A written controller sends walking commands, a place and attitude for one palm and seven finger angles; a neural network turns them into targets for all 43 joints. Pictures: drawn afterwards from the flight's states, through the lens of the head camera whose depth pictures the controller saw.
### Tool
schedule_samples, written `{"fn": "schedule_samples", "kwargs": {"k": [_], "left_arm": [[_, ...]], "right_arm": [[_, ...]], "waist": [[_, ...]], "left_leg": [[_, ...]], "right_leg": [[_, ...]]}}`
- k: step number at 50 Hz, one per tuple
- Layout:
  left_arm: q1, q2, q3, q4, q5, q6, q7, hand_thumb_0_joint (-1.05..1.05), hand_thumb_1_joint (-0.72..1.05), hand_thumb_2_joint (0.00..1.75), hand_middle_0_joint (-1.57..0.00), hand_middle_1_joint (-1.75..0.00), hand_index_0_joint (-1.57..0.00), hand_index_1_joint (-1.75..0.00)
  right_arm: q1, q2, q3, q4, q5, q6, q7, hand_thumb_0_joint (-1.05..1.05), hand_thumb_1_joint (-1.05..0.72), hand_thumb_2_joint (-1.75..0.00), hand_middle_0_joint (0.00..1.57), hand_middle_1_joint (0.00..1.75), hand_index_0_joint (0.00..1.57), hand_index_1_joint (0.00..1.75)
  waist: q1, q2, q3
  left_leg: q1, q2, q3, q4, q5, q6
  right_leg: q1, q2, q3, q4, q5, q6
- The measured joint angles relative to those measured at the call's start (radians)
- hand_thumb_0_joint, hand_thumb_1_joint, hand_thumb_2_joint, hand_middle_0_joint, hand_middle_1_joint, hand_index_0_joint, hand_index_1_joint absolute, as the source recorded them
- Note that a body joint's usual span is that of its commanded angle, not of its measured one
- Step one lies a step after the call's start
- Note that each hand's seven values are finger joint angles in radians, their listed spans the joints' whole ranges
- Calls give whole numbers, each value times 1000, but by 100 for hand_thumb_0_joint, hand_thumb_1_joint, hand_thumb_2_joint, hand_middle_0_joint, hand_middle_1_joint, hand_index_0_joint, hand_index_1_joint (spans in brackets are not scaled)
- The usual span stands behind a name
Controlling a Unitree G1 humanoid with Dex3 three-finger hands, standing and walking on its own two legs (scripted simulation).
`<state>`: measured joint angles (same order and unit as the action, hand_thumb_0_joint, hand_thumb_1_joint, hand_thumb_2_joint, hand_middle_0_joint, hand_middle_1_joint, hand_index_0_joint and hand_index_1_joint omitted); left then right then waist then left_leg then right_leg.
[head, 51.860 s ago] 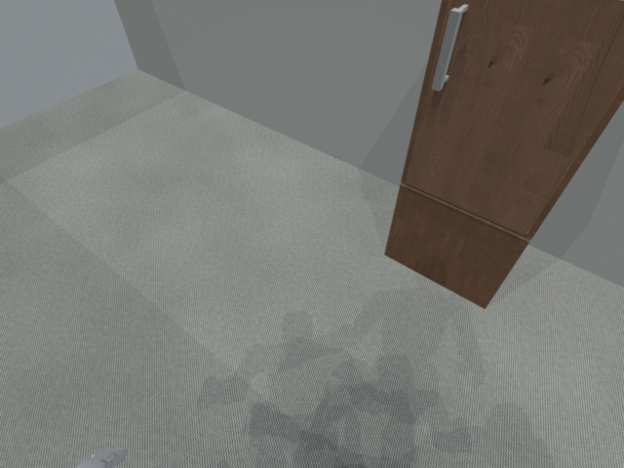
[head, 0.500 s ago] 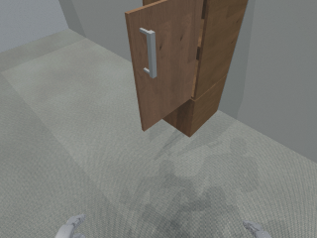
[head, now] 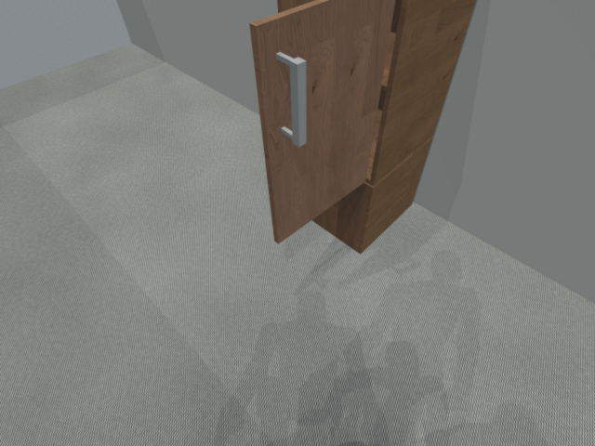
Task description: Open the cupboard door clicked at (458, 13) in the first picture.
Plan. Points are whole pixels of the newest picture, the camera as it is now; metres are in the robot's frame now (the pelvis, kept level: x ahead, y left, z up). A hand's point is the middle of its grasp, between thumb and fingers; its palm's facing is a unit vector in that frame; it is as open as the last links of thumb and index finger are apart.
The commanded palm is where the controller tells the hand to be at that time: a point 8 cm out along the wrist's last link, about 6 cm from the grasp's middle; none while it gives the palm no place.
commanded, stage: let the arm hang, fingers relaxed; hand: left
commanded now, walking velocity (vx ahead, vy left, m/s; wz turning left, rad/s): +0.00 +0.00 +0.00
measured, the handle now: (291, 101) +0.70 +0.05 +0.10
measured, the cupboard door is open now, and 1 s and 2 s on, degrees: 87 87 87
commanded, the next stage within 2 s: look to check the result in 0.38 s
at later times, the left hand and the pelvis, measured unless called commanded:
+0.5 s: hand out of the picture +0.07 +0.21 -0.16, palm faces -0.01 -0.95 -0.30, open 7.4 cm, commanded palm none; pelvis +0.01 -0.01 +0.00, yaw +0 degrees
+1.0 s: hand out of the picture +0.10 +0.22 -0.15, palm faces -0.02 -0.94 -0.35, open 7.4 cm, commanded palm none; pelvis +0.03 -0.02 +0.01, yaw -1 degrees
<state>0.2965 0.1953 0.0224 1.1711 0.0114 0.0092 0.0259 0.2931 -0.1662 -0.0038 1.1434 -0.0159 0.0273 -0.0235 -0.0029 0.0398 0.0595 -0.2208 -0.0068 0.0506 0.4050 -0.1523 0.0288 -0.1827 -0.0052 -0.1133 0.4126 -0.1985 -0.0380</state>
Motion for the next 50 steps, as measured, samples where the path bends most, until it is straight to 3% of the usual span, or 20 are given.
{"fn": "schedule_samples", "kwargs": {"k": [18, 35, 50], "left_arm": [[-135, 18, 0, -43, 3, -25, -11, 0, 91, 90, -21, -30, -20, -30], [-158, 97, 1, -20, 1, -28, -16, 1, 91, 90, -21, -30, -20, -30], [-185, 106, -8, -24, 0, -34, -17, 1, 91, 90, -21, -30, -20, -30]], "right_arm": [[-93, -62, -8, -13, -2, -22, 8, 0, -91, -90, 20, 30, 20, 30], [-154, -138, -7, -6, 2, -18, 15, 0, -91, -90, 20, 30, 20, 30], [-184, -155, 0, -10, 5, -19, 17, 0, -91, -90, 20, 30, 20, 30]], "waist": [[-14, -10, -17], [-7, -2, 6], [-7, -6, 2]], "left_leg": [[37, 2, 8, -37, 8, -5], [71, 12, 3, -80, 14, -18], [97, 19, 2, -104, 7, -29]], "right_leg": [[29, 4, 9, -27, 5, -2], [69, 19, 6, -84, 16, -10], [97, 28, 7, -113, 11, -17]]}}
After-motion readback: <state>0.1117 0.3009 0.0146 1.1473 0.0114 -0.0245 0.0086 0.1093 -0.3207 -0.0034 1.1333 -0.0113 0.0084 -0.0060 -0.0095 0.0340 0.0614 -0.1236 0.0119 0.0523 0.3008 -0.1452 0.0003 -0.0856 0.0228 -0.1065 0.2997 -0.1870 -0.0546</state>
